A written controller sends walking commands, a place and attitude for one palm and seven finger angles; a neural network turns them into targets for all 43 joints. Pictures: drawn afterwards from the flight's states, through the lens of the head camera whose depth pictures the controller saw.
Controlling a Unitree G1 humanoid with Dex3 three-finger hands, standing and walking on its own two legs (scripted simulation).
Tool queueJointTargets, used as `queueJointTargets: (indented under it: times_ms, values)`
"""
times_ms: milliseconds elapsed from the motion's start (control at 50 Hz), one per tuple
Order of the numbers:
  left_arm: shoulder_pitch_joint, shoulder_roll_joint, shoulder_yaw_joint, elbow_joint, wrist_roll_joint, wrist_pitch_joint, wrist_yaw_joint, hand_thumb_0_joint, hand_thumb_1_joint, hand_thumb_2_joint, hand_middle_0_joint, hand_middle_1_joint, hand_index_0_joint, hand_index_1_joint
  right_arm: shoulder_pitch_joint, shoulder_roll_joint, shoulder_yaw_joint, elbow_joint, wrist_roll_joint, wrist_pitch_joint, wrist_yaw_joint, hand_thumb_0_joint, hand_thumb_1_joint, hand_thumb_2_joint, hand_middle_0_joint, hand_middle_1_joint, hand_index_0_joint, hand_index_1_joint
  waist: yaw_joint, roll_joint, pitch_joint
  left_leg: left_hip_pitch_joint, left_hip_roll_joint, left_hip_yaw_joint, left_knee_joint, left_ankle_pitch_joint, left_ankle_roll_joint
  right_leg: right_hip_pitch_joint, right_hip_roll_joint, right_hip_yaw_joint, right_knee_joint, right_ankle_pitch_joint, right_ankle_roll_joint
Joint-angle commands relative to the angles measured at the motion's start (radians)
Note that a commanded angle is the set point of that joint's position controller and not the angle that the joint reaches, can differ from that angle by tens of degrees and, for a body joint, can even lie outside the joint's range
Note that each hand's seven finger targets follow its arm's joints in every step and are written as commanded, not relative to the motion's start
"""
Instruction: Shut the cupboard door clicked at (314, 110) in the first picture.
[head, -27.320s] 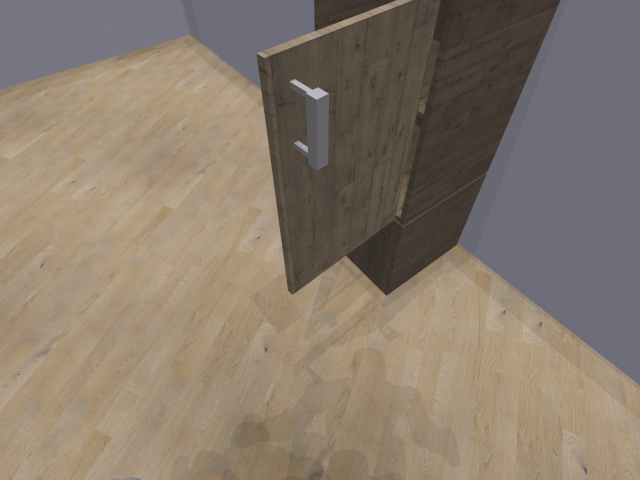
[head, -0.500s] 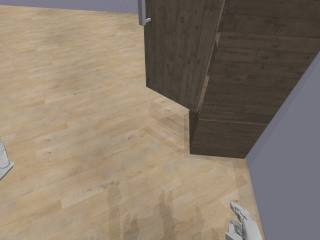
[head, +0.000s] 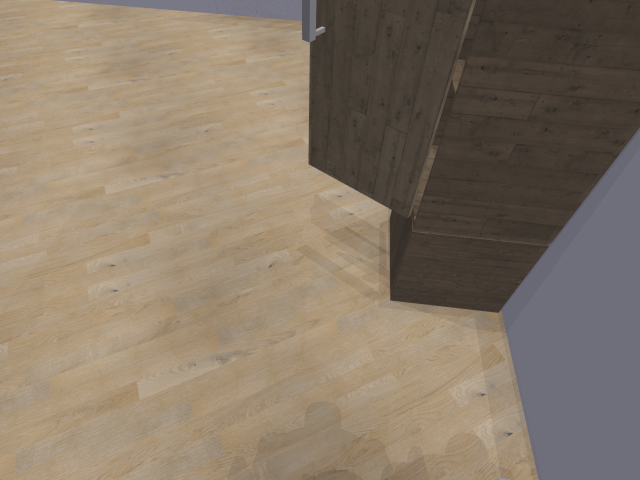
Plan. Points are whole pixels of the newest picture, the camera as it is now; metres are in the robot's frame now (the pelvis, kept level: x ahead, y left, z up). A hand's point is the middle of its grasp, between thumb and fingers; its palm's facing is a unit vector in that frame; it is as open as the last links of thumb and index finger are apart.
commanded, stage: let the arm hang, fingers relaxed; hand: left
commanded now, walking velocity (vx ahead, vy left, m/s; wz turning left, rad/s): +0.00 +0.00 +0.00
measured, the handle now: (315, 8) +1.04 +0.04 +0.15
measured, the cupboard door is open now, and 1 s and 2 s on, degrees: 58 58 58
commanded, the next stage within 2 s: look to check the result in 0.80 s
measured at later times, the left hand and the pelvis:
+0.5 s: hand out of the picture -0.01 +0.22 -0.16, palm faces +0.00 -0.96 -0.28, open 7.3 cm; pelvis -0.01 +0.01 +0.01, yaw +0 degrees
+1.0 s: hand out of the picture +0.06 +0.21 -0.15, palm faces -0.02 -0.96 -0.28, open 7.3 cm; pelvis +0.01 -0.01 +0.01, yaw +0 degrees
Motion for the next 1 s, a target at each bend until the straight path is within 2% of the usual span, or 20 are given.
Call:
queueJointTargets:
  times_ms: [0,40,80,200,380,440,540,740,980]
  values:
    - [0.019,0.175,0.074,0.042,0.0,-0.058,0.018,0.0,0.9,0.9,-0.2,-0.3,-0.2,-0.3,0.004,-0.099,-0.037,0.012,0.005,-0.019,-0.018,0.0,-0.9,-0.9,0.2,0.3,0.2,0.3,0.03,0.148,-0.078,0.101,0.083,-0.133,-0.173,-0.025,-0.008,0.026,-0.054,0.091,-0.177,0.031,-0.061]
    - [0.041,0.173,0.074,0.104,-0.003,-0.057,0.018,0.0,0.9,0.9,-0.2,-0.3,-0.2,-0.3,0.025,-0.092,-0.042,0.052,0.009,-0.018,-0.023,0.0,-0.9,-0.9,0.2,0.3,0.2,0.3,0.032,0.191,-0.075,0.104,0.085,-0.139,-0.2,-0.076,-0.007,0.039,-0.051,0.085,-0.19,0.034,-0.065]
    - [0.05,0.166,0.072,0.151,-0.002,-0.061,0.019,0.0,0.9,0.9,-0.2,-0.3,-0.2,-0.3,0.05,-0.09,-0.049,0.084,0.013,-0.017,-0.028,0.0,-0.9,-0.9,0.2,0.3,0.2,0.3,0.03,0.123,-0.063,0.122,0.089,-0.136,-0.197,-0.068,-0.005,0.035,-0.055,0.08,-0.214,0.041,-0.066]
    - [0.066,0.152,0.068,0.237,-0.001,-0.063,0.024,0.0,0.9,0.9,-0.2,-0.3,-0.2,-0.3,0.108,-0.079,-0.06,0.157,0.018,-0.014,-0.035,0.0,-0.9,-0.9,0.2,0.3,0.2,0.3,0.022,0.031,0.006,0.133,0.094,-0.139,-0.226,-0.104,0.001,-0.002,-0.055,0.069,-0.243,0.002,-0.064]
    - [0.064,0.155,0.073,0.26,0.003,-0.062,0.03,0.0,0.9,0.9,-0.2,-0.3,-0.2,-0.3,0.111,-0.071,-0.067,0.19,0.015,-0.014,-0.033,0.0,-0.9,-0.9,0.2,0.3,0.2,0.3,0.028,-0.006,0.046,0.118,0.097,-0.141,-0.264,-0.152,0.003,-0.025,-0.053,0.074,-0.238,-0.032,-0.059]
    - [0.052,0.155,0.076,0.254,0.005,-0.061,0.031,0.0,0.9,0.9,-0.2,-0.3,-0.2,-0.3,0.099,-0.069,-0.067,0.194,0.013,-0.015,-0.03,0.0,-0.9,-0.9,0.2,0.3,0.2,0.3,0.029,0.002,0.062,0.115,0.096,-0.141,-0.272,-0.165,0.003,-0.041,-0.054,0.074,-0.238,-0.043,-0.055]
    - [0.014,0.168,0.078,0.239,0.004,-0.065,0.029,0.0,0.9,0.9,-0.2,-0.3,-0.2,-0.3,0.086,-0.068,-0.067,0.193,0.013,-0.018,-0.027,0.0,-0.9,-0.9,0.2,0.3,0.2,0.3,0.025,0.004,0.061,0.122,0.089,-0.13,-0.26,-0.12,-0.003,-0.044,-0.06,0.088,-0.249,-0.034,-0.056]
    - [-0.047,0.199,0.083,0.226,0.001,-0.076,0.026,0.0,0.9,0.9,-0.2,-0.3,-0.2,-0.3,0.034,-0.102,-0.064,0.188,0.014,-0.03,-0.027,0.0,-0.9,-0.9,0.2,0.3,0.2,0.3,0.025,0.033,0.007,0.169,0.094,-0.12,-0.238,0.021,-0.009,0.011,-0.072,0.09,-0.259,0.066,-0.056]
    - [-0.101,0.256,0.087,0.226,-0.002,-0.087,0.022,0.0,0.9,0.9,-0.2,-0.3,-0.2,-0.3,-0.021,-0.166,-0.066,0.187,0.017,-0.035,-0.027,0.0,-0.9,-0.9,0.2,0.3,0.2,0.3,0.025,0.01,-0.04,0.219,0.107,-0.121,-0.223,0.141,-0.008,0.07,-0.083,0.088,-0.279,0.174,-0.06]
